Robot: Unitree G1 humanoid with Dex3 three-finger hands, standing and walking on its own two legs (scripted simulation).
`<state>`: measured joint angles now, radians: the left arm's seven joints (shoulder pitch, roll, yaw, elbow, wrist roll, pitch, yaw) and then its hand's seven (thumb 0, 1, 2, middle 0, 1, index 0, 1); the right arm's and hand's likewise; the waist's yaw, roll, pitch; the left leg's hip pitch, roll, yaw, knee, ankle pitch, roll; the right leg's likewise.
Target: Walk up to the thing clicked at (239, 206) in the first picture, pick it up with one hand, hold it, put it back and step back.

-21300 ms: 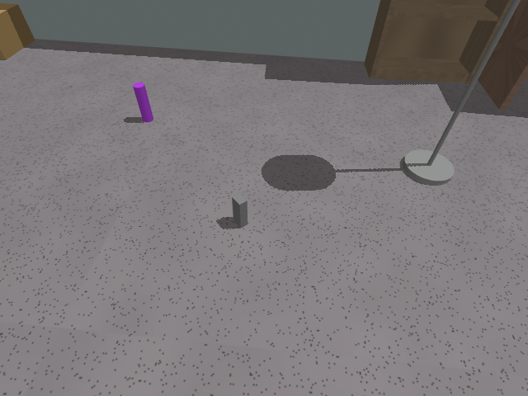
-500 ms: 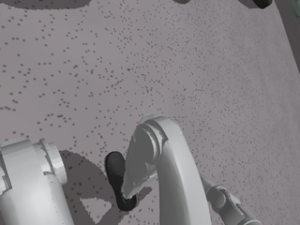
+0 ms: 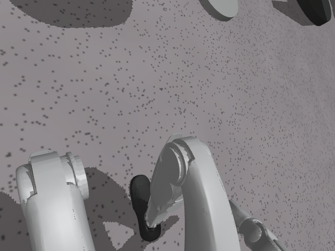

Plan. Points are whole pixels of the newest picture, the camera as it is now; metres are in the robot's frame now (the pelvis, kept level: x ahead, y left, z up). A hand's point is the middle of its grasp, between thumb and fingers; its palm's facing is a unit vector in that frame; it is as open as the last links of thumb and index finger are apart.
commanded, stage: rise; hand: left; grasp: from the side
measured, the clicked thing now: out of the picture +0.44 +0.33 -0.21
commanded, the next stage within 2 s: home in 0.16 s
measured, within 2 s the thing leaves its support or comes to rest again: neither
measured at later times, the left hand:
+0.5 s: hand out of the picture +0.31 +0.44 +0.02, palm faces +0.41 -0.77 -0.50, open 16.9 cm
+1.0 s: hand out of the picture +0.24 +0.30 +0.22, palm faces +0.35 -0.84 -0.42, open 16.9 cm
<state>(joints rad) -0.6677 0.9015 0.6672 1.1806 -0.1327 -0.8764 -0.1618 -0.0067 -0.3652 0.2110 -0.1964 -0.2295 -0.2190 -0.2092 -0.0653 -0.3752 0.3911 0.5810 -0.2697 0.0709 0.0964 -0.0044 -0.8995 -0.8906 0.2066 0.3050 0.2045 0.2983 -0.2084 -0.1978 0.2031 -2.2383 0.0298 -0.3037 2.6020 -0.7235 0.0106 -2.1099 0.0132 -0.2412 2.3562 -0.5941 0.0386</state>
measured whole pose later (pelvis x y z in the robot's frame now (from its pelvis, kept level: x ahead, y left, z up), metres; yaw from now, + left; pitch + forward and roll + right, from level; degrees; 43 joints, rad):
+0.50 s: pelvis +0.01 +0.00 +0.09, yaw +8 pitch +32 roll -8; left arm -0.38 0.72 0.50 0.79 0.05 -0.23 -0.06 -0.01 -0.44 0.11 -0.07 -0.08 -0.07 -0.08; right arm 0.07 -0.28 0.05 0.60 0.00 0.13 0.04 0.00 -0.90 -0.90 0.20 0.31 0.20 0.30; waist -0.06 -0.01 -0.11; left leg -2.13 0.04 -0.09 2.24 -0.69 0.03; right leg -2.07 -0.03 -0.08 2.13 -0.63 0.02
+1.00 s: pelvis +0.06 -0.01 +0.32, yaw +13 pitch +24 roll -3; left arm 0.10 0.34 0.17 0.35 0.01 0.14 0.15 0.00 -0.42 0.12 -0.06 -0.07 -0.07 -0.07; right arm 0.14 -0.25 0.00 0.52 0.05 0.01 -0.12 0.00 -0.90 -0.90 0.20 0.31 0.20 0.30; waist -0.04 0.00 -0.18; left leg -1.27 0.05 -0.05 1.46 -0.61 -0.01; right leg -1.25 -0.01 -0.07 1.41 -0.57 -0.01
